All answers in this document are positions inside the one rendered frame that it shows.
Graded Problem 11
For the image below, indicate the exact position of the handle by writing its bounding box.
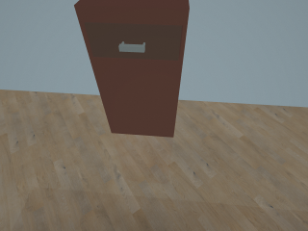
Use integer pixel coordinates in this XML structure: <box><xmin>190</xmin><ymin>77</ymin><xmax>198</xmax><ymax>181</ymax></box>
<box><xmin>118</xmin><ymin>41</ymin><xmax>145</xmax><ymax>53</ymax></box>

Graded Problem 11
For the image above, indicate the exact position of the cabinet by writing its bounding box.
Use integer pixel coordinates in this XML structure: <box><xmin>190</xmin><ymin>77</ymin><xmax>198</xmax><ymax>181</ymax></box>
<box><xmin>74</xmin><ymin>0</ymin><xmax>190</xmax><ymax>138</ymax></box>

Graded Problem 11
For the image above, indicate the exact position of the drawer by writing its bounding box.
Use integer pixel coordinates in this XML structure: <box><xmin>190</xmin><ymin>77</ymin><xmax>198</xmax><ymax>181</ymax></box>
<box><xmin>84</xmin><ymin>22</ymin><xmax>182</xmax><ymax>61</ymax></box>

